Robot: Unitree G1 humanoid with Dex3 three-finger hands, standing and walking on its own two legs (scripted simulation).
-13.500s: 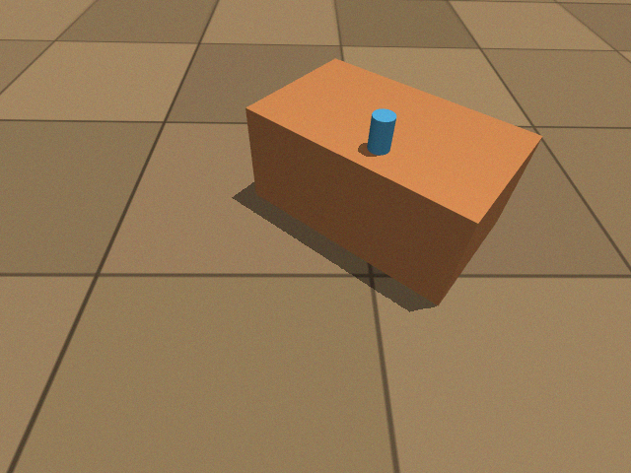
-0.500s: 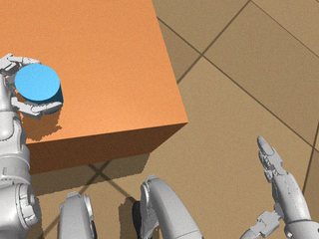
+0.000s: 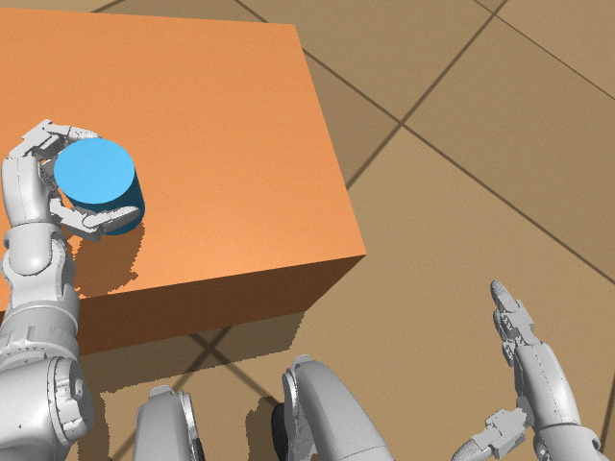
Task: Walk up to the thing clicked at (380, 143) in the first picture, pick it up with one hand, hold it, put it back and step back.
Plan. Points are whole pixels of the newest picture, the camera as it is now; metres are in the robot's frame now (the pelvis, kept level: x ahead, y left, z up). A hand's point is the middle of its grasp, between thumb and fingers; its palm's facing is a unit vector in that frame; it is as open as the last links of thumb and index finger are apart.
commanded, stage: settle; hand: left
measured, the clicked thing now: (106, 191) +0.49 +0.16 -0.04
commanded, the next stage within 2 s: lift in 0.36 s
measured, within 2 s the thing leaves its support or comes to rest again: neither
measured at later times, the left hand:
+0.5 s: hand (73, 178) +0.48 +0.18 +0.01, palm faces +0.08 -1.00 +0.01, open 11.1 cm
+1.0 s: hand (60, 188) +0.43 +0.17 +0.07, palm faces +0.06 -1.00 -0.01, open 11.1 cm
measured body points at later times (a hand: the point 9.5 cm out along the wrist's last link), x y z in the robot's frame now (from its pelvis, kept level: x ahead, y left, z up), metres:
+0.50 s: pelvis +0.00 +0.00 +0.02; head +0.15 +0.07 +0.44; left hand +0.47 +0.23 +0.01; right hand +0.16 -0.27 +0.07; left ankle +0.04 +0.10 -0.58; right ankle +0.04 -0.12 -0.58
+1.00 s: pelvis +0.01 +0.00 +0.06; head +0.12 +0.04 +0.49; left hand +0.43 +0.23 +0.07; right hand +0.18 -0.27 +0.08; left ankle +0.04 +0.10 -0.58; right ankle +0.04 -0.12 -0.58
